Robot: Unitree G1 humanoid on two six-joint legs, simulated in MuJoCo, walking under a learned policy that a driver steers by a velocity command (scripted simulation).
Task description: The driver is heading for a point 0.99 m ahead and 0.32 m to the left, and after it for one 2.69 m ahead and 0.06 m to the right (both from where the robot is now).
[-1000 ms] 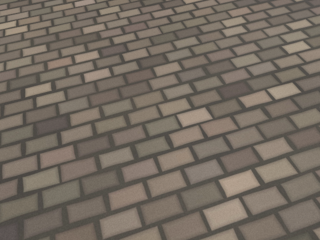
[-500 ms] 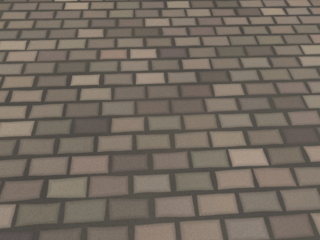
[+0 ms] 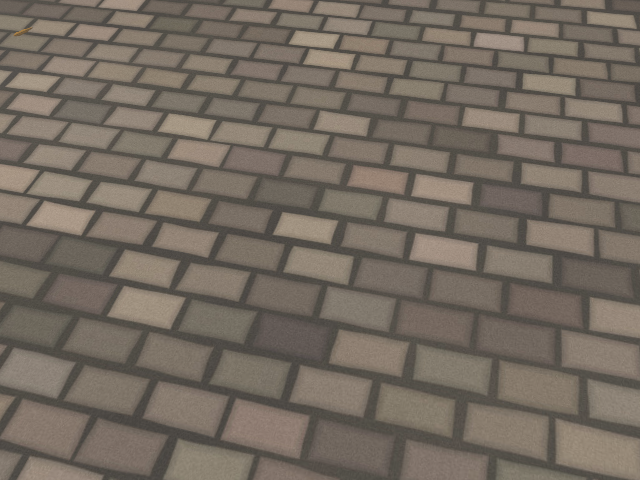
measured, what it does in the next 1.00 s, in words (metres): walks ahead: left foot, then right foot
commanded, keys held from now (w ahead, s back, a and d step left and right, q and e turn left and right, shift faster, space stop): w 0.54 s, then w+q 0.46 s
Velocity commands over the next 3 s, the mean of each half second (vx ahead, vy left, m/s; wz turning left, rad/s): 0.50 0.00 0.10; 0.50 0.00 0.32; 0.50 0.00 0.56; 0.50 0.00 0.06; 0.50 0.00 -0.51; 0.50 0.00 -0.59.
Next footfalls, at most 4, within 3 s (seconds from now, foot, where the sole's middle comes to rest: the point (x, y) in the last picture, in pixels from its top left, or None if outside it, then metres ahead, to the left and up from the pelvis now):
0.22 left None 0.27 0.12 -0.78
0.76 right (389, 437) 0.58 -0.06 -0.78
1.28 left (273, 349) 0.79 0.20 -0.78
1.84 right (264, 233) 1.15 0.26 -0.78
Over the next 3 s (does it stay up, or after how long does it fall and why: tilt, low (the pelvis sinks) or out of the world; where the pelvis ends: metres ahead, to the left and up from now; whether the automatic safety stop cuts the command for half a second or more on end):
stays up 1.52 0.40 -0.02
